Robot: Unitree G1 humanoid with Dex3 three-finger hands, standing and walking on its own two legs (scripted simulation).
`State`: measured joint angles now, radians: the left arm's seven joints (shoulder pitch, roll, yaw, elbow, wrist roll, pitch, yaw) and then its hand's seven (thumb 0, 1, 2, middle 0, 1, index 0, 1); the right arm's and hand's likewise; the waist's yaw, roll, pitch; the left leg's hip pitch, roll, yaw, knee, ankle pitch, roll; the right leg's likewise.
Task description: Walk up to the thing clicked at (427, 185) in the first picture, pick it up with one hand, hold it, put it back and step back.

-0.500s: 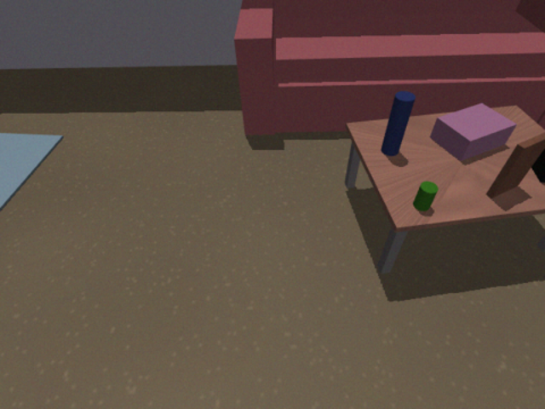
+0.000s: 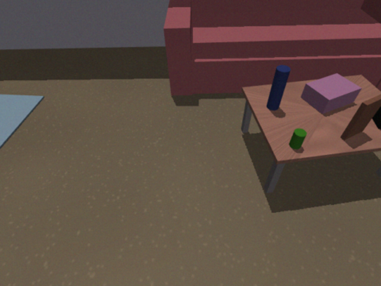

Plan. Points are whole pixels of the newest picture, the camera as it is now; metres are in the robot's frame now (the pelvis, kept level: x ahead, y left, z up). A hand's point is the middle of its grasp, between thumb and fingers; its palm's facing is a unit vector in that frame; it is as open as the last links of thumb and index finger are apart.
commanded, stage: stand
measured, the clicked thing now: (297, 139) +0.83 -0.49 -0.38
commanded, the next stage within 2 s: walk up in 0.62 s
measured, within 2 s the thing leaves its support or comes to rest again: neither
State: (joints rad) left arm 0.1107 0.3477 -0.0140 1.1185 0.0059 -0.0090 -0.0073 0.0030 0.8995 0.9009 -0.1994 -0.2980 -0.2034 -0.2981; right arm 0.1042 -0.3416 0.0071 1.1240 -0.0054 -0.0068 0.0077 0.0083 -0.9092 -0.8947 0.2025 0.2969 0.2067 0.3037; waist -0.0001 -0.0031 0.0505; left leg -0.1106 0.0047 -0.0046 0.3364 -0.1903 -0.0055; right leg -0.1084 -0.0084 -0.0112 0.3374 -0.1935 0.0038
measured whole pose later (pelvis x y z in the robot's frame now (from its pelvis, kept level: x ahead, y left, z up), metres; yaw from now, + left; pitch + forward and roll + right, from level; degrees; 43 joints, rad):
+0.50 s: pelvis +0.00 +0.00 +0.00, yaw +0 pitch -2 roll +0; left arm 0.12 0.35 -0.01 1.12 0.01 -0.01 -0.01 0.00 0.90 0.90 -0.20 -0.30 -0.20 -0.30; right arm 0.11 -0.34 0.01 1.12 -0.01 -0.01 0.01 0.01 -0.91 -0.89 0.20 0.30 0.21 0.30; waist 0.00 0.00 0.05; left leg -0.10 0.00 0.00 0.33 -0.18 0.00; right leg -0.10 -0.01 -0.01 0.33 -0.18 0.01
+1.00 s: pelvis +0.07 -0.06 -0.03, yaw -11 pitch -5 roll +0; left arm 0.31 0.41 0.09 0.94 0.02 -0.05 -0.04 0.00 0.90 0.90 -0.20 -0.30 -0.20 -0.30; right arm 0.23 -0.45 -0.09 0.94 -0.05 0.04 0.05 0.01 -0.91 -0.90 0.20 0.30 0.20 0.30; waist 0.00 0.09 0.09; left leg -0.22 0.07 0.02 0.96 -0.55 0.02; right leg -0.33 -0.01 -0.06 0.71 -0.30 -0.03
